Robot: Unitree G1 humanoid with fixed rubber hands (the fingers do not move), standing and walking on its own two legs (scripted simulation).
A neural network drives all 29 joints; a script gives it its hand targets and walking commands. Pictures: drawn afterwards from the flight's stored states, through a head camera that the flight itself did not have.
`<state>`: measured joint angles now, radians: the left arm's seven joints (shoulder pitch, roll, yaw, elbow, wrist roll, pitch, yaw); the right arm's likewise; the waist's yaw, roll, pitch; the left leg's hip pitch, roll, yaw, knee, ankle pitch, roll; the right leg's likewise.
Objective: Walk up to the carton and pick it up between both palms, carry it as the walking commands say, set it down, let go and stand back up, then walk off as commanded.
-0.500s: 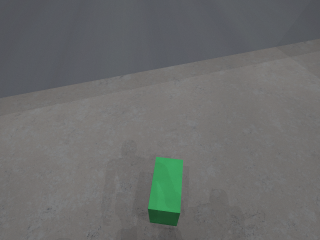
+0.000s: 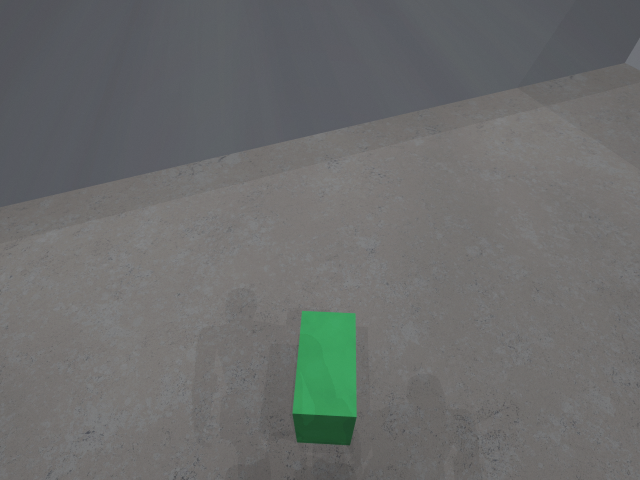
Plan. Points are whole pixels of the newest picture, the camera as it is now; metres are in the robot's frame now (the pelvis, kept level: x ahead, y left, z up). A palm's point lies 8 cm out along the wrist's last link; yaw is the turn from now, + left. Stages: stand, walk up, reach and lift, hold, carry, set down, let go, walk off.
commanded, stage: walk up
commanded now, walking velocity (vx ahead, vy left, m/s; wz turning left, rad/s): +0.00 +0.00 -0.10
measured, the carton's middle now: (326, 378) +0.50 -0.01 -0.64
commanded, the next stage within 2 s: none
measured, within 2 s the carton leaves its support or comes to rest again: neither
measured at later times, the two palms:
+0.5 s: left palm out of the picture +0.04 +0.24 -0.15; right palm out of the picture +0.00 -0.22 -0.15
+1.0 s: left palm out of the picture +0.05 +0.26 -0.15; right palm out of the picture +0.01 -0.22 -0.14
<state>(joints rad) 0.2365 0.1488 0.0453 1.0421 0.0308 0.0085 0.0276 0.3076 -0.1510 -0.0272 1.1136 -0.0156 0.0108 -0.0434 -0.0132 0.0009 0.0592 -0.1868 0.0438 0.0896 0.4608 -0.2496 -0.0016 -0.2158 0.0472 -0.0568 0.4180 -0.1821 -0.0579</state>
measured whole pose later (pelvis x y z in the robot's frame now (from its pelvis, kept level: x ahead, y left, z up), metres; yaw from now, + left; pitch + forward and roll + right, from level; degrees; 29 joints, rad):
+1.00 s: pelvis -0.01 +0.03 -0.01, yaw -5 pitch +1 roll +0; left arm 0.23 0.18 0.05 0.99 0.03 0.02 0.03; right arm 0.22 -0.20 -0.05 0.98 -0.02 0.02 -0.03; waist -0.01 -0.01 0.08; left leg -0.27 0.04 0.19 0.56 -0.30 0.04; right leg -0.35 0.03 0.04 0.55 -0.21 -0.01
